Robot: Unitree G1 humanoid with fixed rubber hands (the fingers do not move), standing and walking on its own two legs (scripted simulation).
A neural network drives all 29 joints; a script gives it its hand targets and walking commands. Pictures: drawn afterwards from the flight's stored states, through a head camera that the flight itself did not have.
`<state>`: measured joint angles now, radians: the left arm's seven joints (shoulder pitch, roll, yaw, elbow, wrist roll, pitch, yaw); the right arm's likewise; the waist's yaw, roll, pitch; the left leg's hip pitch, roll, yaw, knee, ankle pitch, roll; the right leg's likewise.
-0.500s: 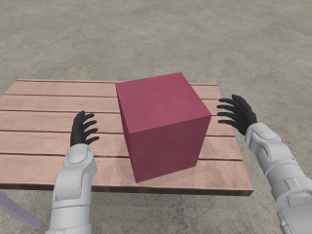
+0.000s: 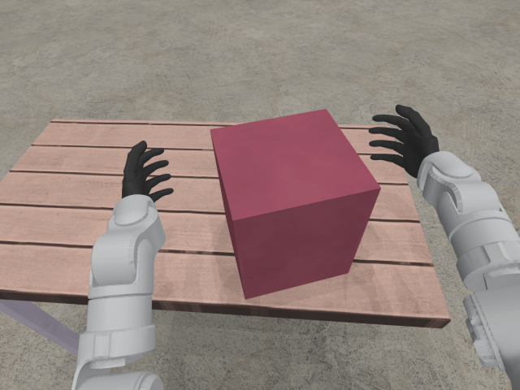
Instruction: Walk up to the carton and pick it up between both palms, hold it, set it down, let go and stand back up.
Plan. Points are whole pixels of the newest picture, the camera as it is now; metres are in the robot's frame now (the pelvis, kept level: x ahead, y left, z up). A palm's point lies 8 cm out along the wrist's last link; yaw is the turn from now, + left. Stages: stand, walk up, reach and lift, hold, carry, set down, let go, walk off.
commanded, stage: reach and lift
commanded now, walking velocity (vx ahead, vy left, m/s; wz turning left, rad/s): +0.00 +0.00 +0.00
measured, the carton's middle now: (284, 206) +0.45 +0.03 +0.02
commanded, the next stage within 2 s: none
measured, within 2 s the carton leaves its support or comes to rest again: neither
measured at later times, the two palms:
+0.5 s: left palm (136, 163) +0.38 +0.24 +0.17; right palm (398, 117) +0.51 -0.13 +0.19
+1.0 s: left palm (156, 207) +0.37 +0.23 +0.08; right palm (375, 158) +0.51 -0.12 +0.10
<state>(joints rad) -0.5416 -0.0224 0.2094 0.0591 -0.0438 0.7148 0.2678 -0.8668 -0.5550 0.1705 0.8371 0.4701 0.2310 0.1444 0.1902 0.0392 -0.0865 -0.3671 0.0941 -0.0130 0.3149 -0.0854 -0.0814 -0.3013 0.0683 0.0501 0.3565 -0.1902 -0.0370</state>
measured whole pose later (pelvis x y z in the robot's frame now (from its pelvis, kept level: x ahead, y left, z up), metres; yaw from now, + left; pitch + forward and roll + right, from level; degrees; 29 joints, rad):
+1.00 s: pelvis -0.01 +0.00 -0.01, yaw +0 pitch +21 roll -2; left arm -0.72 -0.07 0.26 0.58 0.03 0.27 0.26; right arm -1.08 -0.45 0.05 1.20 0.26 0.03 0.13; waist 0.27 0.05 -0.20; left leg -0.66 0.10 -0.03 0.36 -0.06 -0.08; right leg -0.57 0.08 0.03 0.37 -0.15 -0.03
